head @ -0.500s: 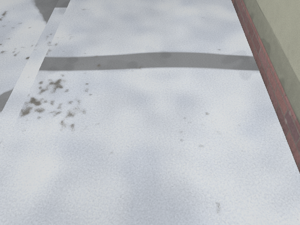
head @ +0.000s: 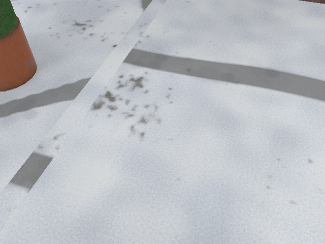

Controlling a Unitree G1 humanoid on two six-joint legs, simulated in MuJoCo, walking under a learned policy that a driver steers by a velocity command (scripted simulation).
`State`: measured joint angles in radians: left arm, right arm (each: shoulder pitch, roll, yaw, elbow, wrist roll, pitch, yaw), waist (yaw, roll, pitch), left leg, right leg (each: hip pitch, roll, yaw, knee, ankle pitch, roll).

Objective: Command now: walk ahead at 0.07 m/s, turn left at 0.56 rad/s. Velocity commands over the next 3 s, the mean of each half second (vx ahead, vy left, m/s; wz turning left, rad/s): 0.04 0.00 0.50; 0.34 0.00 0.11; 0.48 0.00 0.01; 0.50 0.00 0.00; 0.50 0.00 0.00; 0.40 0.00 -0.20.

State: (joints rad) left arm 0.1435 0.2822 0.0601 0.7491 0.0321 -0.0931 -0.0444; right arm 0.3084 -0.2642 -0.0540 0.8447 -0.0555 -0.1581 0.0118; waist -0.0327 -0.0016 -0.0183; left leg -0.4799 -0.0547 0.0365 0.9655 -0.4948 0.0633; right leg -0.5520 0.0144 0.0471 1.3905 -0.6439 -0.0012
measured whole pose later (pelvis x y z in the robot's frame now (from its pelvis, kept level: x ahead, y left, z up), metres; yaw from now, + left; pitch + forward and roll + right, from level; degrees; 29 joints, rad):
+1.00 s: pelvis +0.20 +0.00 -0.01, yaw +18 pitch +5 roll +0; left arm 0.02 0.24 0.06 0.69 -0.03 -0.01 -0.06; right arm 0.48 -0.21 -0.07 0.88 0.04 -0.06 -0.06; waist -0.08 -0.06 -0.02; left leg -0.28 0.03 0.03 0.94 -0.75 0.00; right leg -0.61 0.00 0.06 0.59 0.19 -0.03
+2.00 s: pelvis +0.73 +0.11 -0.10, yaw +16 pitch +2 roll +1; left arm 0.03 0.24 0.06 0.76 -0.01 -0.06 0.00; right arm 0.33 -0.25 -0.06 0.89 0.02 -0.09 0.01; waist -0.09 -0.04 0.03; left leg -0.08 -0.08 0.00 0.26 -0.22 0.07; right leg -0.65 -0.11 0.06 0.61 0.05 0.01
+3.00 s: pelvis +1.19 +0.25 -0.10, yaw +9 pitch +1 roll +2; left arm 0.12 0.27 0.06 0.81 0.00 -0.02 0.01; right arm 0.24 -0.25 -0.05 0.95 -0.01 -0.08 0.00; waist -0.05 -0.05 0.04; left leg -0.14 -0.02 0.12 0.30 -0.18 0.04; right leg -0.58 -0.08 0.04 0.70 -0.10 0.01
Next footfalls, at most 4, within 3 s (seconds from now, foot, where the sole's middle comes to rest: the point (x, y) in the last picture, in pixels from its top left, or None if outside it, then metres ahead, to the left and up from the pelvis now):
0.24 right None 0.21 -0.16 -0.88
0.64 left None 0.06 0.08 -0.72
1.14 right None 0.42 -0.07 -0.88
1.58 left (125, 218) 0.69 0.19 -0.88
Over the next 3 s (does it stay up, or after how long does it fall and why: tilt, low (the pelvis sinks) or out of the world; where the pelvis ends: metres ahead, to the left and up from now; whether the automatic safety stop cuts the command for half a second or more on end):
stays up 1.19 0.25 -0.10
